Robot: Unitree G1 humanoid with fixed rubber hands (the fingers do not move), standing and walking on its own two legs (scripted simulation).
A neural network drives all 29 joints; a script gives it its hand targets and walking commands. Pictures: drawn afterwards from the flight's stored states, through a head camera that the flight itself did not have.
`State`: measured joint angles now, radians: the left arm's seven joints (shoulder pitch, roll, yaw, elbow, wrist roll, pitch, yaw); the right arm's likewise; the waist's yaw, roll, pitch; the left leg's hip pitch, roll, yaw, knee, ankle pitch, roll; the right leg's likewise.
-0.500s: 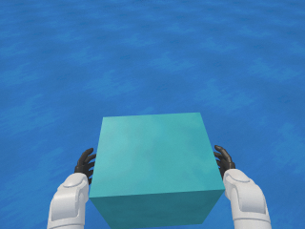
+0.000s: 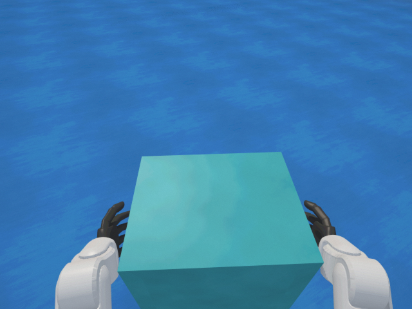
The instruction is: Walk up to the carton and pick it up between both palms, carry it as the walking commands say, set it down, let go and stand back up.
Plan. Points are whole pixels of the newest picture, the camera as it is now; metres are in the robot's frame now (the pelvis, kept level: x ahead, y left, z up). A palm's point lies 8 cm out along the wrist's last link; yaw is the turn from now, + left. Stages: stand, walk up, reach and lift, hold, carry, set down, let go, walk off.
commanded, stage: carry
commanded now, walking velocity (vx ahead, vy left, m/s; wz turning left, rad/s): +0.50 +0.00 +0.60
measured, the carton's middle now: (214, 239) +0.27 -0.01 +0.00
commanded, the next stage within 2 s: none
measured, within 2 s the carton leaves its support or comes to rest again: neither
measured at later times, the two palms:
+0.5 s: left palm (87, 172) +0.41 +0.27 +0.06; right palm (242, 151) +0.49 -0.09 +0.05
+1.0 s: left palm (46, 119) +0.63 +0.46 +0.05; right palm (167, 97) +0.79 +0.12 +0.03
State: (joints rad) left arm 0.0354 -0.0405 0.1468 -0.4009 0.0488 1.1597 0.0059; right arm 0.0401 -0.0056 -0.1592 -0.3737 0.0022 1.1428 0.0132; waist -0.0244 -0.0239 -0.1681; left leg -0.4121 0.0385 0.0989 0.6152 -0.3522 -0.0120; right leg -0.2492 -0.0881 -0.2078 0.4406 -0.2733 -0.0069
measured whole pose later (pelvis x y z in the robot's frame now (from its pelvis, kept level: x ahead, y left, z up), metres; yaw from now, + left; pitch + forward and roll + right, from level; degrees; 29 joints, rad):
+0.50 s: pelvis +0.21 +0.04 -0.01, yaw +15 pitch +7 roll +1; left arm -0.01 -0.05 0.19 -0.48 0.02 1.15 -0.02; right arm 0.04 0.08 -0.22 -0.50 -0.02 1.14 0.02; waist -0.02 0.01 -0.08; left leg -0.09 -0.05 -0.07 0.42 -0.41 0.04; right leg -0.48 -0.08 -0.15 0.46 -0.14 0.03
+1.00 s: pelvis +0.50 +0.19 -0.04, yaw +28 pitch +0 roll +4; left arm -0.01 -0.03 0.21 -0.45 0.05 1.18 -0.03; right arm 0.01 0.08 -0.18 -0.44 -0.05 1.15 0.02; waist -0.04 -0.03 -0.04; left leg -0.45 -0.02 0.23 0.59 -0.18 0.09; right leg 0.12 -0.29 -0.28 0.70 -0.47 0.14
